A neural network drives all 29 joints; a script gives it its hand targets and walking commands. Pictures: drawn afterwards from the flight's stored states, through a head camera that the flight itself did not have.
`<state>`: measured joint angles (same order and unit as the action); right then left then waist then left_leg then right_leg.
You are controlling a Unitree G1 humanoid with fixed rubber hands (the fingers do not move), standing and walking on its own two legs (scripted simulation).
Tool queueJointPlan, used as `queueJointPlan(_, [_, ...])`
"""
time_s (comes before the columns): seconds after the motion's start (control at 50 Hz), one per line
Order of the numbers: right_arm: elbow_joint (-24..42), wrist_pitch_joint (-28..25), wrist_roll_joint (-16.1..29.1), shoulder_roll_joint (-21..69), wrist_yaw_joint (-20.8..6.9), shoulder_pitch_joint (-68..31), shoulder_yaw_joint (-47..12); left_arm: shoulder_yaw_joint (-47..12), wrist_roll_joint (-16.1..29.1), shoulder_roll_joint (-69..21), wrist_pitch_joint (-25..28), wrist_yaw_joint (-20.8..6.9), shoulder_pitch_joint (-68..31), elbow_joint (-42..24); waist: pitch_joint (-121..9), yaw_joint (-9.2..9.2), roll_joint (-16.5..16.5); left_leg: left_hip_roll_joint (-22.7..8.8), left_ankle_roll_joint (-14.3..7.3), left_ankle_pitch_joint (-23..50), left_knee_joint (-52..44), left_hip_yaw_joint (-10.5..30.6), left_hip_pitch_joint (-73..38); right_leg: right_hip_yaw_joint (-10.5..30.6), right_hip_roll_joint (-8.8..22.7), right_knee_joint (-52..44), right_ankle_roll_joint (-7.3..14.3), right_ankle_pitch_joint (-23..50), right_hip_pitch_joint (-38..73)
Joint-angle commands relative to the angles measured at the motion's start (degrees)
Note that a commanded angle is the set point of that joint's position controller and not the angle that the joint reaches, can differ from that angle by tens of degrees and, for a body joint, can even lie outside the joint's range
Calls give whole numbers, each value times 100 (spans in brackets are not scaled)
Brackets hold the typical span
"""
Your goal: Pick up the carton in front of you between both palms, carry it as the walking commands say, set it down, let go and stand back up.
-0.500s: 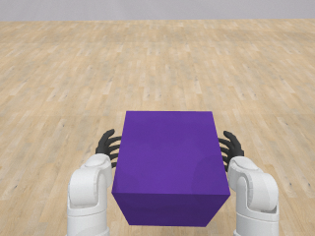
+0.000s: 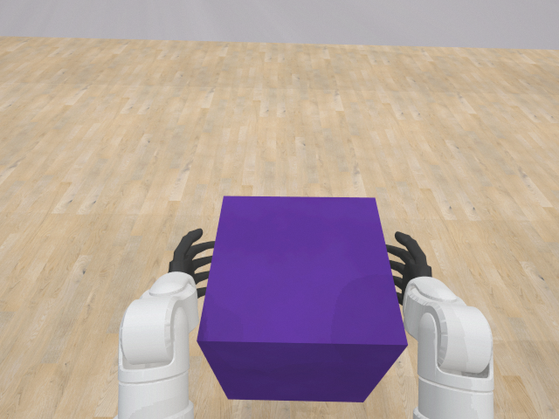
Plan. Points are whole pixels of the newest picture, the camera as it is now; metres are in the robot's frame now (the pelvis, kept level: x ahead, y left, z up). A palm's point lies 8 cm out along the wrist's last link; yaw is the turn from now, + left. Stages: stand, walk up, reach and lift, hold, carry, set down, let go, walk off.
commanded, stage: carry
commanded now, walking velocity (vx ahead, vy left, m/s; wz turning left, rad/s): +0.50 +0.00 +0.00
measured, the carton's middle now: (297, 304) +0.28 +0.00 +0.03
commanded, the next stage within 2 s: none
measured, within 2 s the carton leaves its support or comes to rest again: neither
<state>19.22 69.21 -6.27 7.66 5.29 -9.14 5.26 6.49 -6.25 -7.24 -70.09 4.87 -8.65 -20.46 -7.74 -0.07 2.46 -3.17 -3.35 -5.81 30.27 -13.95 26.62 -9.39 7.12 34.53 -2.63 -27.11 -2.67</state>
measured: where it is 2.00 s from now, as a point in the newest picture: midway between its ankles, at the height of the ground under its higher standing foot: (287, 375)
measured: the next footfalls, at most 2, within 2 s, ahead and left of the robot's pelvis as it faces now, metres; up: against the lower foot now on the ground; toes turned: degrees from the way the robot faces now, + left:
right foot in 0.42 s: +0.45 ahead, -0.12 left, +0.00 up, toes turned -5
left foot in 0.76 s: +0.51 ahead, +0.09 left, +0.00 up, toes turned -11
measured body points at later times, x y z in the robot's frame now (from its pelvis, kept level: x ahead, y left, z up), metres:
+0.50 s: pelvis +0.32 -0.03 +0.00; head +0.33 -0.04 +0.45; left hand +0.60 +0.13 +0.08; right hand +0.60 -0.18 +0.08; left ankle +0.13 +0.08 -0.66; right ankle +0.42 -0.11 -0.72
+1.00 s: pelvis +0.49 -0.01 +0.02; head +0.47 +0.00 +0.47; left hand +0.77 +0.15 +0.09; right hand +0.77 -0.16 +0.09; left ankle +0.48 +0.10 -0.72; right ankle +0.42 -0.11 -0.72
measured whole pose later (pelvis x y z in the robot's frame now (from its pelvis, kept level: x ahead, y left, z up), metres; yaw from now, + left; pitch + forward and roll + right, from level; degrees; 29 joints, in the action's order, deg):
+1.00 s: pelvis +0.49 -0.01 +0.02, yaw +0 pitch +4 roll +0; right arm 14.4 67.3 -7.2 7.6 4.1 -8.9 6.2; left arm 6.6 -7.5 -7.6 -68.3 4.3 -8.7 -15.5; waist -8.7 0.2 1.2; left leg -2.9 -0.8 -15.7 29.1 -10.6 16.2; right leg -10.6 4.4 29.2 -1.4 -20.1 -10.7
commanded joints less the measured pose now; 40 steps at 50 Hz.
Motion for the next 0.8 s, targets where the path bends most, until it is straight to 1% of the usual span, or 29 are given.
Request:
queueJointPlan(0.0, [-109,81,2174,4911,-1493,-2151,-3795,-4152,2283,-4740,-120,-1468,-2701,-285,-1470,-147,-2064,-2215,-1000,-291,-1780,4177,-4214,443,-595,3588,85,-97,-3751])
queueJointPlan(0.02, [9,43,2239,5086,-1504,-2331,-3830,-4190,2320,-4963,-64,-1488,-2773,-229,-1404,-139,-1563,-2101,-940,435,-1560,3562,-4041,749,-307,3967,241,-74,-3942])
queueJointPlan(0.04, [63,-6,2289,5297,-1520,-2433,-3886,-4212,2337,-5122,8,-1500,-2798,-241,-1469,-142,-923,-1989,-792,739,-1431,3074,-3764,886,-91,3896,319,213,-3905])
queueJointPlan(0.06, [161,-67,2335,5462,-1535,-2561,-3963,-4241,2335,-5270,82,-1499,-2813,-235,-1365,-102,-561,-1872,-573,785,-1523,2587,-3336,947,82,3442,353,596,-3690])
queueJointPlan(0.08, [235,-117,2382,5545,-1544,-2648,-4018,-4267,2334,-5427,150,-1489,-2816,-231,-1334,-73,-592,-1739,-410,459,-1688,2212,-3037,921,131,3012,347,861,-3466])
queueJointPlan(0.1, [300,-155,2430,5589,-1555,-2669,-4055,-4285,2314,-5509,207,-1467,-2763,-252,-1325,-75,-744,-1637,-350,275,-1817,1930,-2938,778,61,2702,325,1047,-3325])
queueJointPlan(0.16, [466,-210,2496,5486,-1596,-2484,-4105,-4305,2198,-5520,320,-1378,-2489,-346,-1173,-80,-998,-1471,-404,188,-2089,1381,-2986,486,-4,1753,203,1437,-3375])
queueJointPlan(0.22, [630,-193,2494,5247,-1598,-2354,-4106,-4295,2157,-5355,309,-1312,-2378,-528,-885,-82,-1004,-1247,-388,731,-2056,933,-3117,200,-115,583,160,1893,-3379])
queueJointPlan(0.32, [597,-22,2288,4825,-1513,-2084,-3943,-4239,2211,-4917,94,-1329,-2295,-627,-434,-109,-1175,-1150,-205,1535,-1876,498,-3224,-214,-331,-530,327,2554,-2916])
queueJointPlan(0.34, [557,17,2244,4770,-1498,-2074,-3924,-4208,2231,-4846,49,-1347,-2313,-593,-358,-102,-1175,-1107,-130,1989,-1639,384,-3282,-278,-378,-679,368,2641,-2747])
queueJointPlan(0.36, [521,53,2220,4718,-1487,-2080,-3909,-4176,2243,-4797,11,-1365,-2299,-535,-417,-65,-1166,-1030,-20,2700,-1182,203,-3262,-446,-530,-855,390,2754,-2316])
queueJointPlan(0.38, [495,85,2221,4674,-1477,-2106,-3901,-4139,2243,-4782,-15,-1384,-2239,-448,-610,25,-1015,-793,162,3096,-393,-97,-3041,-719,-784,-1209,388,2994,-1464])
queueJointPlan(0.4, [459,108,2212,4617,-1468,-2116,-3890,-4089,2237,-4736,-36,-1408,-2233,-394,-901,86,-795,-599,357,2673,483,-143,-2418,-592,-667,-1236,396,3188,-339])
queueJointPlan(0.42, [435,119,2179,4560,-1464,-2186,-3881,-4040,2240,-4658,-71,-1422,-2210,-370,-1301,158,-80,-418,527,719,1714,-51,-1513,653,422,-1109,486,4438,744])
queueJointPlan(0.44, [536,178,2239,4692,-1446,-2304,-3965,-3958,2193,-4679,-25,-1455,-2271,-184,-1908,136,1441,341,736,-2135,3341,368,260,2694,1789,-1201,1504,5552,2366])
queueJointPlan(0.46, [455,165,2201,4705,-1456,-2262,-3971,-3948,2266,-4839,3,-1469,-2059,-103,-1957,112,1224,289,605,-2664,4048,1043,480,2804,1886,-1440,1687,5888,2009])
queueJointPlan(0.48, [450,108,2225,4904,-1476,-2420,-4022,-3998,2279,-5071,61,-1482,-2173,-183,-1872,112,1022,107,470,-2560,4070,1281,513,2256,1686,-1436,1600,6255,1695])
queueJointPlan(0.5, [479,42,2275,5126,-1492,-2595,-4106,-4029,2287,-5283,116,-1495,-2286,-219,-1848,117,504,-119,367,-2316,3746,1383,501,1818,1555,-1444,1411,6109,1466])
queueJointPlan(0.52, [537,-21,2337,5330,-1505,-2706,-4160,-4062,2300,-5461,175,-1501,-2430,-293,-1693,97,233,-301,341,-2029,3043,1422,341,1430,1416,-1580,1228,5933,1074])
queueJointPlan(0.54, [582,-74,2371,5457,-1498,-2749,-4206,-4081,2329,-5576,225,-1503,-2507,-350,-1699,66,273,-345,350,-1832,2241,1362,-27,1074,1215,-1706,1034,5582,786])
queueJointPlan(0.56, [605,-123,2374,5549,-1478,-2704,-4232,-4101,2363,-5625,262,-1507,-2532,-434,-1720,60,321,-216,387,-1840,1679,1180,-359,819,1090,-1762,994,5448,596])
queueJointPlan(0.6, [627,-196,2303,5574,-1425,-2406,-4245,-4125,2379,-5585,298,-1521,-2404,-531,-1786,47,431,-41,460,-1771,773,940,-738,459,954,-1703,1056,5410,509])
queueJointPlan(0.64, [715,-221,2236,5468,-1385,-2253,-4245,-4127,2345,-5443,313,-1531,-2199,-576,-1820,79,611,33,480,-1175,211,733,-881,296,927,-1571,1052,5523,549])
queueJointPlan(0.66, [778,-214,2219,5400,-1374,-2237,-4243,-4127,2331,-5364,308,-1532,-2164,-612,-1830,78,619,11,490,-746,-51,648,-1020,186,860,-1470,992,5381,490])
queueJointPlan(0.7, [864,-155,2231,5264,-1379,-2259,-4227,-4120,2304,-5206,267,-1526,-2184,-664,-1682,31,472,-95,512,629,-950,512,-1574,-27,602,-1214,704,4500,106])
queueJointPlan(0.72, [855,-104,2234,5180,-1393,-2248,-4212,-4099,2255,-5131,235,-1522,-2166,-631,-1617,31,348,-295,501,1057,-1039,581,-1908,8,527,-1102,544,3850,-187])
queueJointPlan(0.74, [831,-41,2239,5060,-1414,-2252,-4181,-4057,2194,-5040,198,-1512,-2126,-531,-1620,46,118,-702,458,1641,-894,826,-2293,27,495,-949,415,3128,-596])
queueJointPlan(0.76, [682,-7,2192,4979,-1440,-2304,-4109,-4097,2193,-4970,132,-1503,-2227,-561,-1577,75,-322,-994,330,2528,-463,1053,-2280,77,250,-920,267,2729,-694])
queueJointPlan(0.78, [492,10,2170,4978,-1468,-2272,-4040,-4124,2199,-4911,64,-1498,-2325,-544,-1456,64,-546,-1049,239,2547,-415,1116,-2067,196,235,-972,181,2653,-569])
